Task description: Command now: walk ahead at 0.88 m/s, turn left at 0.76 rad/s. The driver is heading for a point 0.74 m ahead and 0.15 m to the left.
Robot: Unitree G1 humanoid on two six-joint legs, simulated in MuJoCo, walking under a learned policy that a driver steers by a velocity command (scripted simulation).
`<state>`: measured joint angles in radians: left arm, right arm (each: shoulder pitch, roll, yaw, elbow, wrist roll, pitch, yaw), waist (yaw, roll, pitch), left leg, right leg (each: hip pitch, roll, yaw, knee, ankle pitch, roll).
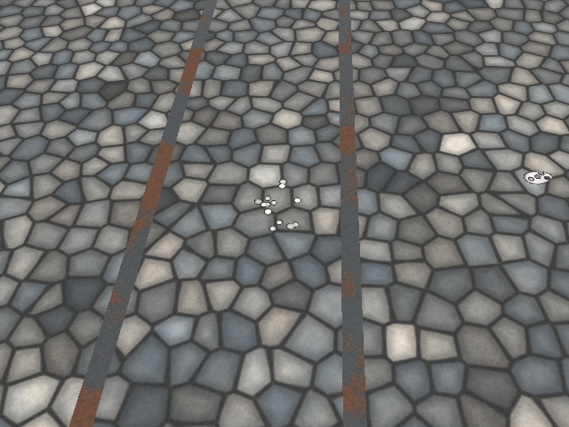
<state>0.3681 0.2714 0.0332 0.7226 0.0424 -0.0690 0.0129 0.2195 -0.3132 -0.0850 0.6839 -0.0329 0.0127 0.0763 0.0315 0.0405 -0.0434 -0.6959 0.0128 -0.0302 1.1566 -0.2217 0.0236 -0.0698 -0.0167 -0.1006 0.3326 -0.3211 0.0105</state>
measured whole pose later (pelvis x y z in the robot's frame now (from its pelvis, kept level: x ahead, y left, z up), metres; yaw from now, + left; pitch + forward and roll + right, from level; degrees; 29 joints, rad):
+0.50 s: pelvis +0.35 +0.14 +0.00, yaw +27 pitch +1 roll +0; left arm 0.10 0.28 0.02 0.61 0.02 -0.13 0.01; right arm 0.32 -0.29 -0.05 0.75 0.03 -0.05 -0.01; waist -0.04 -0.02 0.10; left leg -0.15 -0.20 -0.08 0.42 -0.26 0.16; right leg -0.73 -0.11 0.08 0.99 -0.19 0.07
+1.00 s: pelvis +0.57 +0.24 -0.01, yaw +19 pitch +2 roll +0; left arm 0.19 0.26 0.03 0.65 0.01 0.00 0.01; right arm 0.14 -0.26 -0.02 0.65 -0.01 0.02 -0.06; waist 0.03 0.01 0.05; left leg -0.59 0.04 -0.13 0.94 -0.31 -0.09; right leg -0.42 0.16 0.11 0.48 -0.08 -0.08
